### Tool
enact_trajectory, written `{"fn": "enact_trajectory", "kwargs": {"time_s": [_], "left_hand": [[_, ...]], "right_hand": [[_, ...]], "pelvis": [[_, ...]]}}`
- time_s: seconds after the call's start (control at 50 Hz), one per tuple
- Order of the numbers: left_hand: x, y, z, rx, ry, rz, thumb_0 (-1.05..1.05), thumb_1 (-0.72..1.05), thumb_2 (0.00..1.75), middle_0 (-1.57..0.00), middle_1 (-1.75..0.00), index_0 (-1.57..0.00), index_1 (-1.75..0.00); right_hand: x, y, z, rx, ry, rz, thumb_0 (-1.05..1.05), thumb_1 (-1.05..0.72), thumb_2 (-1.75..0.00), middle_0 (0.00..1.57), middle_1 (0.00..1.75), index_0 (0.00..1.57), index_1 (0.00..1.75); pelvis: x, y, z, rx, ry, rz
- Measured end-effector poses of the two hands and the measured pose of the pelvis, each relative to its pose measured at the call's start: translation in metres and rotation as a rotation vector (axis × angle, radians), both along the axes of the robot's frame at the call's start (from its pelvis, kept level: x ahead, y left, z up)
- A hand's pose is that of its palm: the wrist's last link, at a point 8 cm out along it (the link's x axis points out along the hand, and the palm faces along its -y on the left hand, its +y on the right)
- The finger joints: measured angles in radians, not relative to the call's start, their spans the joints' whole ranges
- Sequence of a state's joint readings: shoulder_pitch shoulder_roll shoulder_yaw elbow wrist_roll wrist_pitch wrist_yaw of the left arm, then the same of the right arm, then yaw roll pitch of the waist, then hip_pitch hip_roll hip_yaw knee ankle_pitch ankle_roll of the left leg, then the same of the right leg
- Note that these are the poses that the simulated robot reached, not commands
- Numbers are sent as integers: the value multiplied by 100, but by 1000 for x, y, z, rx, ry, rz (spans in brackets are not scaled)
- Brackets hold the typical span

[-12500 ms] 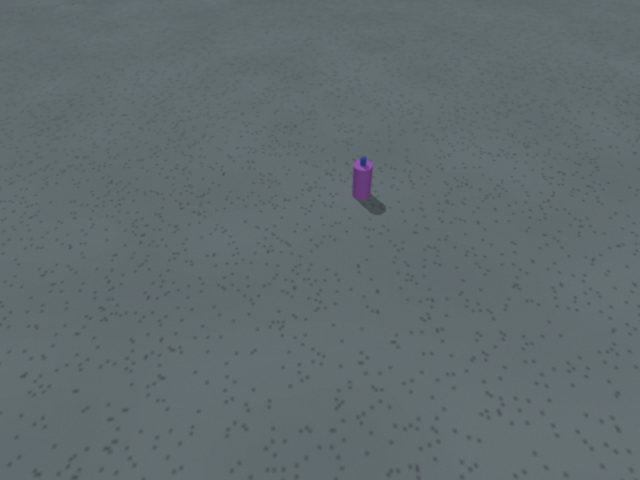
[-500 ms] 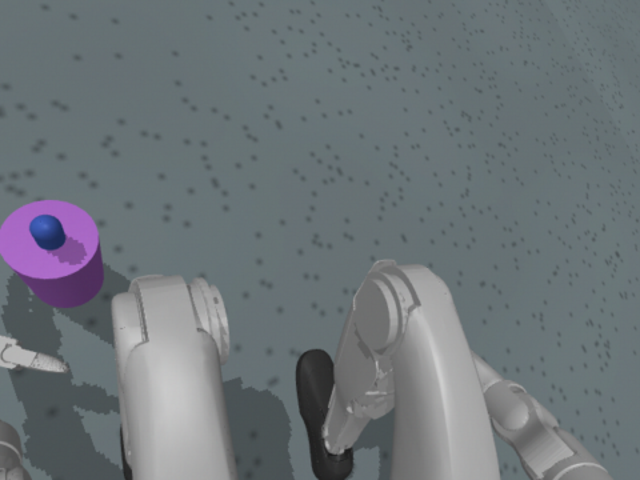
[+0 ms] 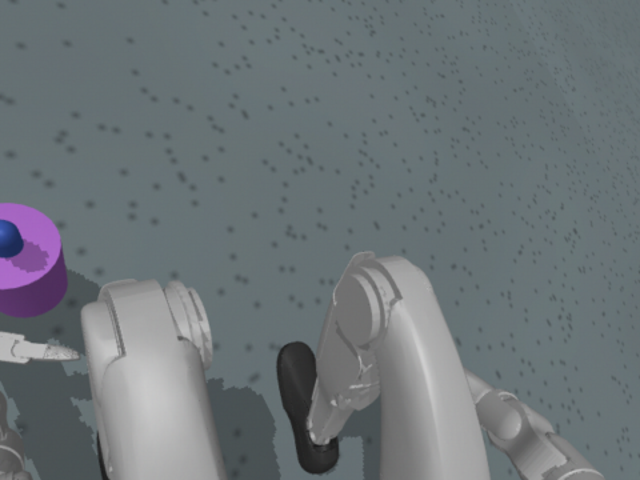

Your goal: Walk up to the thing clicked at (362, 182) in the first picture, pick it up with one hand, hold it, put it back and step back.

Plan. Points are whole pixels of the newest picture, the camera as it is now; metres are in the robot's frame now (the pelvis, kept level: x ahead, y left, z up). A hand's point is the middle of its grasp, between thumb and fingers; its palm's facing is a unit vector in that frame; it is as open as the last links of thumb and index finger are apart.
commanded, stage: close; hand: left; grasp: from the side
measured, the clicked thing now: (16, 262) +0.38 +0.28 -0.16
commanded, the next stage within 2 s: settle in 0.72 s
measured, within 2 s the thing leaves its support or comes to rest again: leaves its support in 1.12 s
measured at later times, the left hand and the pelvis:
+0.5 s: hand (13, 282) +0.36 +0.28 -0.16, palm faces +0.35 -0.94 +0.00, open 11.6 cm; pelvis +0.00 +0.00 +0.00, yaw -1 degrees
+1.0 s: hand (12, 281) +0.36 +0.28 -0.16, palm faces +0.35 -0.94 -0.01, open 11.5 cm; pelvis +0.00 +0.00 +0.01, yaw -1 degrees
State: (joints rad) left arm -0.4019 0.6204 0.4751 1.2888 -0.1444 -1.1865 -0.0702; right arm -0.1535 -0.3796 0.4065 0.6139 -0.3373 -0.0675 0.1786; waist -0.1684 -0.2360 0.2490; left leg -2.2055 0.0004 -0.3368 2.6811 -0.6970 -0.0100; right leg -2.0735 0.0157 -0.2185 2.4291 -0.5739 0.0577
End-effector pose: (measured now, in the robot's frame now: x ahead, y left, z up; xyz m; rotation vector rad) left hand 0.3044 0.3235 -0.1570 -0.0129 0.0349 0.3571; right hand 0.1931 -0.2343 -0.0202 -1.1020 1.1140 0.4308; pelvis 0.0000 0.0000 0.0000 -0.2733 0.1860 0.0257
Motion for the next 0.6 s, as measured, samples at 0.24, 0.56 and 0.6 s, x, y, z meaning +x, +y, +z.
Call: {"fn": "enact_trajectory", "kwargs": {"time_s": [0.24, 0.56, 0.6], "left_hand": [[12, -1, -2, 21, -7, 9, -1, -26, 25, -27, -23, -26, -23], [17, -3, -7, 10, -13, 14, 0, -8, 50, -52, -57, -53, -58], [18, -2, -7, 9, -12, 19, 0, -11, 52, -55, -62, -56, -63]], "right_hand": [[10, 3, -1, -6, 5, 24, 0, -90, -90, 21, 30, 21, 30], [0, 5, 6, -39, 28, 18, 0, -89, -90, 21, 30, 21, 30], [-2, 5, 7, -40, 30, 15, 0, -89, -90, 21, 30, 21, 30]], "pelvis": [[1, 1, 0, -6, 3, -9], [-1, 3, 2, -23, -10, -15], [-2, 3, 2, -24, -11, -16]]}}
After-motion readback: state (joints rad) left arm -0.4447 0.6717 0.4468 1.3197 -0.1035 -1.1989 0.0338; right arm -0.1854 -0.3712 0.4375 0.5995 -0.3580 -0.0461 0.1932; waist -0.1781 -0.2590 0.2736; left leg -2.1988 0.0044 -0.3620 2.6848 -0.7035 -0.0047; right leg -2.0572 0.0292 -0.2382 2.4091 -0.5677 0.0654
